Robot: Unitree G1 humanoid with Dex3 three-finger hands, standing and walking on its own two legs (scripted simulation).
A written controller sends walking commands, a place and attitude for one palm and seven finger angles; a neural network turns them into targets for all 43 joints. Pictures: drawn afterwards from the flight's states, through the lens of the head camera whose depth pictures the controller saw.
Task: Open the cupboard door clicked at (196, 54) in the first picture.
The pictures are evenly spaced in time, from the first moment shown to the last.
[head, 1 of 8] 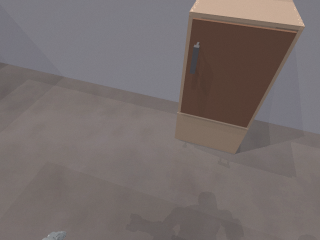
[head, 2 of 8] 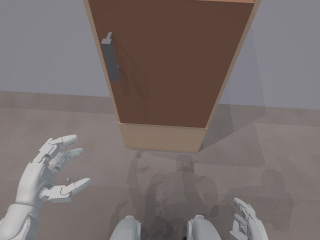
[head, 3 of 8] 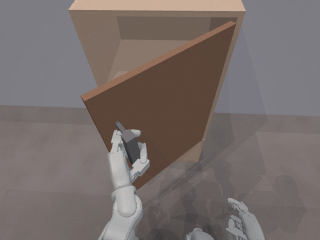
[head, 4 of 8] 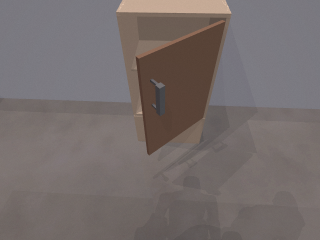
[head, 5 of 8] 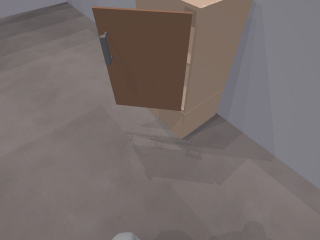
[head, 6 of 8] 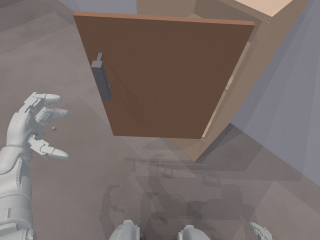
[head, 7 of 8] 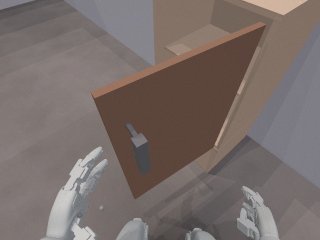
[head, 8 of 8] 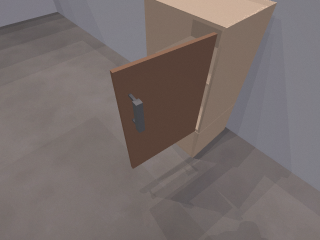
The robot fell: no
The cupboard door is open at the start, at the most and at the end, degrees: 0 84 83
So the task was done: yes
